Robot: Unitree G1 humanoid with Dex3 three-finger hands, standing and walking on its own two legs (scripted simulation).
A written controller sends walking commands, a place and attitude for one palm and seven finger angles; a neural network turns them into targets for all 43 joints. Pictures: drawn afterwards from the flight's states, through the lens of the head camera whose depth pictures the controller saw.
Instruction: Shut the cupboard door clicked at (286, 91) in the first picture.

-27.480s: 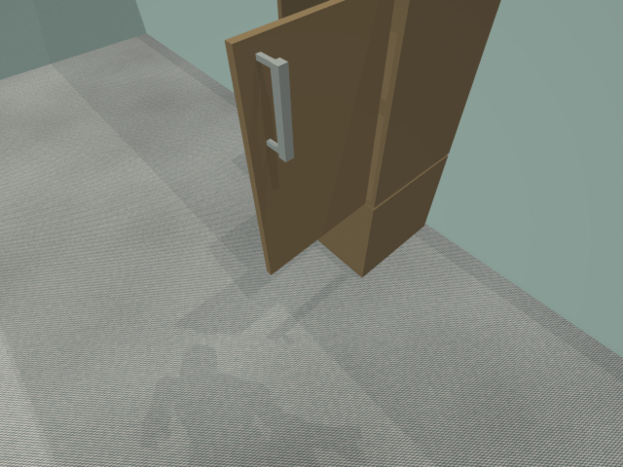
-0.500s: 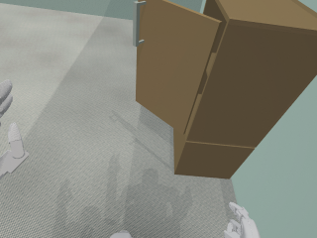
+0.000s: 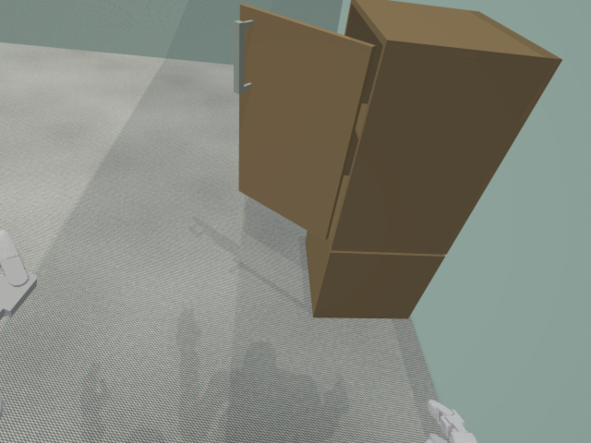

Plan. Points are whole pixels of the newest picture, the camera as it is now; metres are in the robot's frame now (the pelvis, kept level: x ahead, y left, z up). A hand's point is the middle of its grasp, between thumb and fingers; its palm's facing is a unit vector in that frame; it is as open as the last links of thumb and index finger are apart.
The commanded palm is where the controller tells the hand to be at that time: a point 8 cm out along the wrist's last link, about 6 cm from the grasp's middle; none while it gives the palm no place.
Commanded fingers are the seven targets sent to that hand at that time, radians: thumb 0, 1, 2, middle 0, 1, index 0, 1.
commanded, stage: stop stepping back and stand still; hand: left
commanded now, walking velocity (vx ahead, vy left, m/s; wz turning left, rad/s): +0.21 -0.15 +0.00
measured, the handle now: (244, 57) +0.99 +0.16 +0.15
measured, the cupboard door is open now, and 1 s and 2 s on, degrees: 51 51 51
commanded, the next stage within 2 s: let the arm hang, fingers relaxed in 1.34 s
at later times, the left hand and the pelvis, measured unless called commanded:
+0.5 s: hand (10, 313) +0.18 +0.28 +0.18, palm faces +0.48 -0.78 -0.39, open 7.4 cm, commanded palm +0.12 +0.32 +0.19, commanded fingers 0.00 0.90 0.90 -0.20 -0.30 -0.20 -0.30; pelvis -0.02 +0.01 +0.00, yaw +1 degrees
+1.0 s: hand out of the picture +0.19 +0.30 +0.17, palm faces +0.41 -0.78 -0.47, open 7.4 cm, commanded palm +0.13 +0.33 +0.19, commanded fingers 0.00 0.90 0.90 -0.20 -0.30 -0.20 -0.30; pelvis -0.01 +0.03 +0.01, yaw +0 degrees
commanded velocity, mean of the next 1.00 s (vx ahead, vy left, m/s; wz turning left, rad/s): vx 0.04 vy -0.01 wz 0.00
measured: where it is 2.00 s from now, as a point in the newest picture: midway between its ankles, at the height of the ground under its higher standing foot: outside the picture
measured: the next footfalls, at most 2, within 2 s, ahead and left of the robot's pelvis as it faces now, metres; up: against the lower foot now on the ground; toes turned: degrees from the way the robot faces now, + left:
right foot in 0.16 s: +0.01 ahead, -0.08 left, +0.00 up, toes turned -2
left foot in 0.44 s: +0.04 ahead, +0.16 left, +0.00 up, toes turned +6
